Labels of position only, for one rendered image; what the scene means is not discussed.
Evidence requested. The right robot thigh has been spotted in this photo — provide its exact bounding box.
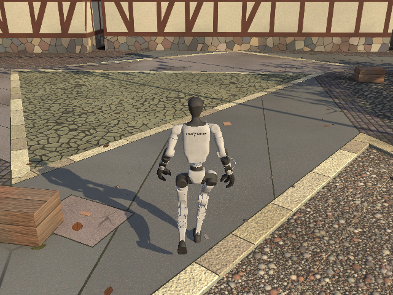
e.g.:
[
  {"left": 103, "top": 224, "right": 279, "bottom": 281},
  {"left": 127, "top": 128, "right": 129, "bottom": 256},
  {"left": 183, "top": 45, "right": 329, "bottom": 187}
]
[{"left": 198, "top": 170, "right": 217, "bottom": 205}]

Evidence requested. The left robot upper arm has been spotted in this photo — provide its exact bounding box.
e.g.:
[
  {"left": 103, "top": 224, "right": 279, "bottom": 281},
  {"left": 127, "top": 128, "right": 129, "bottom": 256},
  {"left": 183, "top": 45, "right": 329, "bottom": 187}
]
[{"left": 165, "top": 124, "right": 183, "bottom": 157}]

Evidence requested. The left robot forearm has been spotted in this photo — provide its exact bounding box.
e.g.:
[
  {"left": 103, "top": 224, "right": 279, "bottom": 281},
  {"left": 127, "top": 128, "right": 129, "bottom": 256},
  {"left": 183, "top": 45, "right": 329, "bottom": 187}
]
[{"left": 158, "top": 148, "right": 170, "bottom": 170}]

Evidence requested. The right robot upper arm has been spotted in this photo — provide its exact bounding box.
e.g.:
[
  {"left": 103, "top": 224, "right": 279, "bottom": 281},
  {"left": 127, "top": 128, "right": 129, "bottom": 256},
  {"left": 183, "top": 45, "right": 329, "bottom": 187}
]
[{"left": 209, "top": 124, "right": 227, "bottom": 158}]

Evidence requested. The right robot forearm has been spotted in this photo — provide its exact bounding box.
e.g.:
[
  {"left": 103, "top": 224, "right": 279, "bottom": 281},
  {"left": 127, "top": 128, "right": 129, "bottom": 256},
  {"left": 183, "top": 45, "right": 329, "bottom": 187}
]
[{"left": 220, "top": 149, "right": 233, "bottom": 175}]

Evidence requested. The humanoid robot torso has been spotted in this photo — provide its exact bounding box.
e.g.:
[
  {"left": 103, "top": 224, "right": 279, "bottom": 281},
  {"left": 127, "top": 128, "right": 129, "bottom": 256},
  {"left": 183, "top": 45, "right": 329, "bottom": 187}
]
[{"left": 182, "top": 121, "right": 210, "bottom": 184}]

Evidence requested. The robot left hand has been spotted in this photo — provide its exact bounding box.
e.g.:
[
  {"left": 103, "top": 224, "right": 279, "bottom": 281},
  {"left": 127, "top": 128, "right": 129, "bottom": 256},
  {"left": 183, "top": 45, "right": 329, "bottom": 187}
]
[{"left": 157, "top": 168, "right": 171, "bottom": 181}]

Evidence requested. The robot right hand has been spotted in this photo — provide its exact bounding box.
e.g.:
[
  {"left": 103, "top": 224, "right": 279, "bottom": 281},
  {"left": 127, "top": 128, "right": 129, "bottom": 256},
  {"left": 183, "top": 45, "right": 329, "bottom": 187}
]
[{"left": 220, "top": 173, "right": 235, "bottom": 188}]

